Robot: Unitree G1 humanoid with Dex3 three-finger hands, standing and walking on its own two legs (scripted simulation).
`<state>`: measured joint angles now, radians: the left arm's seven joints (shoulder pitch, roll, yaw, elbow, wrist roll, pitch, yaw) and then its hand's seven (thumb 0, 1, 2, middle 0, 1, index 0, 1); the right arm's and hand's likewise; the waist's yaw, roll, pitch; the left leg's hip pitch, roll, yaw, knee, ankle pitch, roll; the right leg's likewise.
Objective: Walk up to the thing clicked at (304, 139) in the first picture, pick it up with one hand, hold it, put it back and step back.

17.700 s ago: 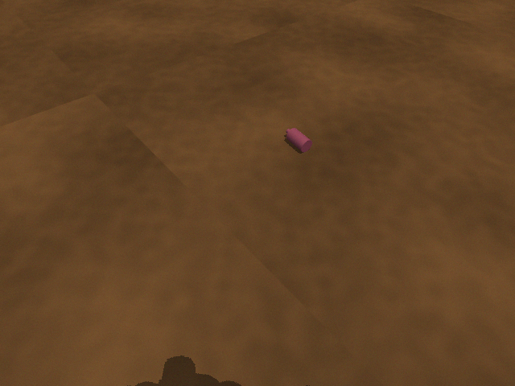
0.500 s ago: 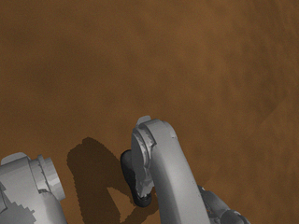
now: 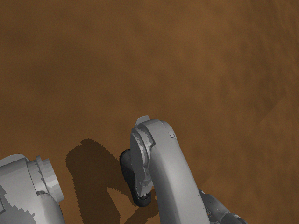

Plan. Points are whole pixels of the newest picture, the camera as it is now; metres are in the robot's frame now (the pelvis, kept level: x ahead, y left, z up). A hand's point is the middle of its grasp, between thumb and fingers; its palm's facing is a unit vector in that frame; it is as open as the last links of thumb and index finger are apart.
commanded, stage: close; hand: left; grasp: from above
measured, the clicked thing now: out of the picture +0.45 +0.41 -0.26
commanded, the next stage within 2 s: settle in 0.38 s
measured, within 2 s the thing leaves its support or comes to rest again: leaves its support in 0.78 s
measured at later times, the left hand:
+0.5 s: hand out of the picture +0.44 +0.39 -0.22, palm faces -0.42 -0.17 -0.89, open 11.0 cm
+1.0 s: hand out of the picture +0.44 +0.41 -0.16, palm faces -0.38 -0.13 -0.92, open 10.7 cm
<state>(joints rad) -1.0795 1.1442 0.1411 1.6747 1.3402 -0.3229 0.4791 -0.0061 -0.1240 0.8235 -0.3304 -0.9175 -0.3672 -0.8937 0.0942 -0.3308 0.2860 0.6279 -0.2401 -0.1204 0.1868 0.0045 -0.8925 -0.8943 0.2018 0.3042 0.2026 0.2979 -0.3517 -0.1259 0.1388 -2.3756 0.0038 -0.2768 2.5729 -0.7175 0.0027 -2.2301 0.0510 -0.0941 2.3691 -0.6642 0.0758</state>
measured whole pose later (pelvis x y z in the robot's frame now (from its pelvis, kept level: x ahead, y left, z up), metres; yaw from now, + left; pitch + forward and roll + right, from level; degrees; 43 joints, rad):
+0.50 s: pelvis +0.00 +0.00 +0.00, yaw +0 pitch +28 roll -16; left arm -1.09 1.14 0.14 1.66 1.33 -0.32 0.47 0.00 -0.10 0.65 -0.46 -0.81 -0.50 -0.78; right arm 0.08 -0.33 0.28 0.62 -0.24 -0.12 0.18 0.00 -0.90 -0.89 0.20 0.30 0.20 0.30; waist -0.35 -0.12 0.14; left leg -2.38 0.00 -0.28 2.57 -0.72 0.00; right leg -2.23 0.05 -0.09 2.37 -0.67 0.08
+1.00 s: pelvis +0.00 +0.00 +0.01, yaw +1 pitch +31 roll -16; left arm -1.02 1.04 0.16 1.41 1.30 -0.27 0.32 -0.01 -0.11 0.52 -0.61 -0.67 -0.65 -0.62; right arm 0.12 -0.32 0.19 0.61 -0.19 -0.05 0.18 0.01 -0.91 -0.90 0.20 0.30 0.20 0.30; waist -0.29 -0.06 0.04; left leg -2.39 -0.01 -0.24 2.52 -0.70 0.01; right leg -2.24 0.02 -0.08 2.34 -0.67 0.06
